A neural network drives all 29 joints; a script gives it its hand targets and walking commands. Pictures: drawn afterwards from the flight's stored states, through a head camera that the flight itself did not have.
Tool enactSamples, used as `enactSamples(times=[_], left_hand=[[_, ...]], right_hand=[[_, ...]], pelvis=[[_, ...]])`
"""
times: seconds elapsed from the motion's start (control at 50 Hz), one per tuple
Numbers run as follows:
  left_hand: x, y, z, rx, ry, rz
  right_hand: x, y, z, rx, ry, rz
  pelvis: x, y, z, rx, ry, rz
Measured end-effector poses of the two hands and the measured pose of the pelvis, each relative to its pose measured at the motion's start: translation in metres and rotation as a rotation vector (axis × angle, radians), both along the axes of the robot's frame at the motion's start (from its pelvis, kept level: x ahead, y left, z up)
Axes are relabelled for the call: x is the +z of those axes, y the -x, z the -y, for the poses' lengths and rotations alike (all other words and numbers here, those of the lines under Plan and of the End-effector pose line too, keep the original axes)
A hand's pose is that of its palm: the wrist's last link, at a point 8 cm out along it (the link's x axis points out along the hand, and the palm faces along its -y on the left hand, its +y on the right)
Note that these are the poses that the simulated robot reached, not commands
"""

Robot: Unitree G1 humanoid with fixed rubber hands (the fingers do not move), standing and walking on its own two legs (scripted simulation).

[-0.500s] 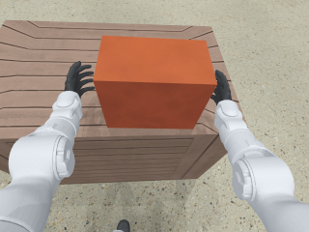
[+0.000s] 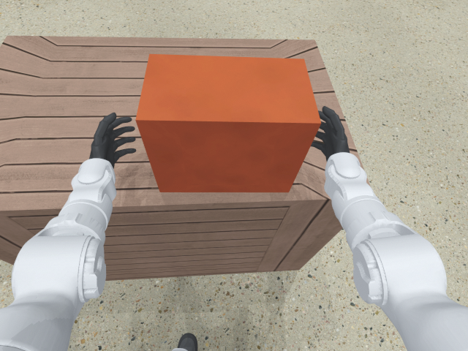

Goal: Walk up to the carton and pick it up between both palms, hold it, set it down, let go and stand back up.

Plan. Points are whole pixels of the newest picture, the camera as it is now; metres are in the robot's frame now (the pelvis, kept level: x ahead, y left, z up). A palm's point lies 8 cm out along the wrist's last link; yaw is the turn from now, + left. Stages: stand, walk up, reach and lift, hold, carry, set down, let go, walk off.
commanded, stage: set down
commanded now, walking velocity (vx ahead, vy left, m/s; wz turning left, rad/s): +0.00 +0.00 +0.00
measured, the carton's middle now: (226, 130) +0.52 +0.05 +0.02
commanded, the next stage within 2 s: none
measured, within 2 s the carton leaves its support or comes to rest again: neither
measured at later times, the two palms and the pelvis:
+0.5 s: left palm (82, 180) +0.36 +0.28 +0.05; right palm (345, 188) +0.38 -0.16 +0.05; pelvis -0.03 +0.01 +0.00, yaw -1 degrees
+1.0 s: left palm (66, 224) +0.29 +0.28 +0.04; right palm (362, 234) +0.31 -0.18 +0.04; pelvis -0.04 +0.01 +0.00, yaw +0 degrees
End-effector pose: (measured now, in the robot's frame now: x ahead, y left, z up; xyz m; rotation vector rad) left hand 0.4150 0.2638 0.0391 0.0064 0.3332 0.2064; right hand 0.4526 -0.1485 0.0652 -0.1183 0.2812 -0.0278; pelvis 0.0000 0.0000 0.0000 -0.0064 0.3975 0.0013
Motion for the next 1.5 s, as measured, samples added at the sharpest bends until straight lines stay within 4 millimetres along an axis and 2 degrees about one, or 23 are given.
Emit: enactSamples(times=[0.1, 0.28, 0.58, 0.84, 1.0, 1.1, 1.28, 1.5], left_hand=[[-0.004, 0.012, -0.003, -0.008, -0.012, 0.019], [-0.002, 0.032, -0.012, -0.015, -0.018, 0.053], [0.005, 0.065, -0.018, -0.036, -0.043, 0.089], [-0.007, 0.114, -0.02, -0.031, -0.043, 0.078], [0.0, 0.128, -0.019, -0.031, -0.04, 0.117], [-0.005, 0.14, -0.017, -0.032, -0.035, 0.092], [-0.019, 0.171, -0.01, -0.035, -0.033, 0.058], [-0.018, 0.199, -0.006, -0.048, -0.034, 0.066]], right_hand=[[-0.01, 0.013, 0.006, -0.015, -0.002, -0.023], [-0.032, 0.049, 0.013, -0.054, -0.018, -0.073], [-0.011, 0.077, 0.014, -0.07, -0.072, -0.024], [-0.03, 0.13, 0.031, -0.081, -0.093, -0.062], [-0.023, 0.145, 0.032, -0.063, -0.109, -0.017], [-0.026, 0.155, 0.036, -0.062, -0.116, -0.024], [-0.036, 0.186, 0.047, -0.071, -0.132, -0.017], [-0.032, 0.214, 0.049, -0.071, -0.143, 0.006]], pelvis=[[0.0, 0.004, 0.0, -0.001, 0.001, 0.006], [0.0, 0.016, -0.005, -0.003, 0.008, 0.022], [0.0, 0.036, -0.013, -0.003, 0.018, 0.065], [0.003, 0.042, -0.01, -0.002, 0.015, 0.172], [0.004, 0.044, -0.01, -0.001, 0.014, 0.212], [0.005, 0.043, -0.008, -0.001, 0.011, 0.242], [0.006, 0.039, -0.003, -0.001, 0.005, 0.281], [0.007, 0.039, -0.002, -0.001, 0.003, 0.315]])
